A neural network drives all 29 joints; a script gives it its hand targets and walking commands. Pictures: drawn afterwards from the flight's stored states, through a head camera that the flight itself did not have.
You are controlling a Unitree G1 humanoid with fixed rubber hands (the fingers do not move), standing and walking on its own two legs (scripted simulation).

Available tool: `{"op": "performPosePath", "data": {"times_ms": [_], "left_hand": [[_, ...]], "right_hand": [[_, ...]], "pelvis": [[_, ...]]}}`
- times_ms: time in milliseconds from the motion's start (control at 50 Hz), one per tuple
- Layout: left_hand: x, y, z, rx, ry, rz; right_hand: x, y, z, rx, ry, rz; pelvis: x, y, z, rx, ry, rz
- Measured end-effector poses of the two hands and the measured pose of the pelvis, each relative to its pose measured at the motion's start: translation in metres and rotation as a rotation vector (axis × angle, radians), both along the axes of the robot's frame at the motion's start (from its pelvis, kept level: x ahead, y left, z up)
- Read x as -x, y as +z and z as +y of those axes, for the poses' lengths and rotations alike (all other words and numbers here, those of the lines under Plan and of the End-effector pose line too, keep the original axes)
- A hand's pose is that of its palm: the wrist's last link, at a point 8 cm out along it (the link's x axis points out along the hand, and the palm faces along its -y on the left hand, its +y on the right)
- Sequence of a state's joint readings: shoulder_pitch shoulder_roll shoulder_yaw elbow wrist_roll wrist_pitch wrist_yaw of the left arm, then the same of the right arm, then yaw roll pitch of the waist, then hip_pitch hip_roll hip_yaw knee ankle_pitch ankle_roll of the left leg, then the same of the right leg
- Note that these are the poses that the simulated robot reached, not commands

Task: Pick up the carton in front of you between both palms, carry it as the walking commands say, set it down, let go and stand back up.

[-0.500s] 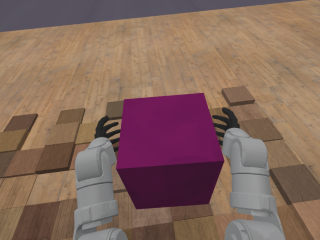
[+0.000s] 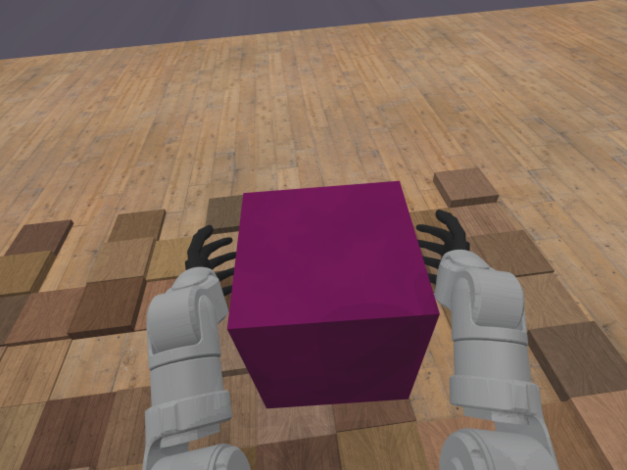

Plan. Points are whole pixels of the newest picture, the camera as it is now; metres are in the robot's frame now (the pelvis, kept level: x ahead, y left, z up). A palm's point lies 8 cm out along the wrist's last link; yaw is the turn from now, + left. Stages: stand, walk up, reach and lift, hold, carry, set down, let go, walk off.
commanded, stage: carry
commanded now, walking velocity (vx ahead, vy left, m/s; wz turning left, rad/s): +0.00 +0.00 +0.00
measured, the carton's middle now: (329, 300) +0.34 +0.00 +0.04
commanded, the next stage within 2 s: none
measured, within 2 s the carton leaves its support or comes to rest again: neither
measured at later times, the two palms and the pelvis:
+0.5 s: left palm (202, 282) +0.32 +0.15 +0.11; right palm (451, 266) +0.33 -0.15 +0.11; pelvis +0.00 +0.00 +0.00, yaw +0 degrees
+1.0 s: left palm (193, 249) +0.39 +0.18 +0.11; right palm (420, 237) +0.38 -0.13 +0.11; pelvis +0.06 +0.03 +0.00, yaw +0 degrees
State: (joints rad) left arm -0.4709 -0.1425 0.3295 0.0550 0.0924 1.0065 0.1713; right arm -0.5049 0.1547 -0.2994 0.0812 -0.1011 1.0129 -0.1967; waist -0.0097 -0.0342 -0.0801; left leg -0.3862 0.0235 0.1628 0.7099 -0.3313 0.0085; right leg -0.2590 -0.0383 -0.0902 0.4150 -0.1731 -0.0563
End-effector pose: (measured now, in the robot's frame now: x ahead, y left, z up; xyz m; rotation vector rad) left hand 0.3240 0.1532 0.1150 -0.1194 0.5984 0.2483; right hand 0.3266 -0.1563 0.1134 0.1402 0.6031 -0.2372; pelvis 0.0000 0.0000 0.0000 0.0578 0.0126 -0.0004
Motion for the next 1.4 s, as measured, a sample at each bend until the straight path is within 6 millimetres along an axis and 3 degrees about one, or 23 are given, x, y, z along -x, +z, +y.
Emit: {"op": "performPosePath", "data": {"times_ms": [660,820,980,1120,1180,1260,1400], "left_hand": [[0.000,0.000,0.002,0.001,-0.002,0.000],[-0.009,-0.002,0.010,0.014,0.010,0.002],[-0.056,-0.005,0.028,0.000,-0.013,0.003],[-0.116,-0.007,0.013,0.013,-0.021,0.015],[-0.147,-0.004,0.003,0.011,-0.013,0.001],[-0.192,-0.002,-0.006,-0.009,0.018,-0.032],[-0.232,-0.003,0.000,0.017,0.084,0.044]], "right_hand": [[0.001,-0.001,0.002,0.000,-0.001,-0.001],[-0.012,0.002,0.010,0.006,0.000,0.001],[-0.051,-0.001,0.027,0.017,-0.020,0.002],[-0.094,-0.002,0.013,0.004,-0.030,0.012],[-0.126,0.003,0.002,0.006,-0.030,-0.005],[-0.185,0.003,-0.008,0.013,0.015,-0.044],[-0.263,-0.003,0.003,-0.021,0.087,0.036]], "pelvis": [[0.000,0.000,0.002,0.000,-0.001,0.000],[-0.016,0.001,0.008,0.008,0.000,0.020],[-0.055,0.000,0.026,0.022,-0.004,0.047],[-0.101,0.013,0.019,0.052,0.019,0.065],[-0.131,0.016,0.009,0.061,0.024,0.071],[-0.179,0.009,-0.011,0.090,0.043,0.057],[-0.244,0.032,-0.026,0.061,0.064,0.071]]}}
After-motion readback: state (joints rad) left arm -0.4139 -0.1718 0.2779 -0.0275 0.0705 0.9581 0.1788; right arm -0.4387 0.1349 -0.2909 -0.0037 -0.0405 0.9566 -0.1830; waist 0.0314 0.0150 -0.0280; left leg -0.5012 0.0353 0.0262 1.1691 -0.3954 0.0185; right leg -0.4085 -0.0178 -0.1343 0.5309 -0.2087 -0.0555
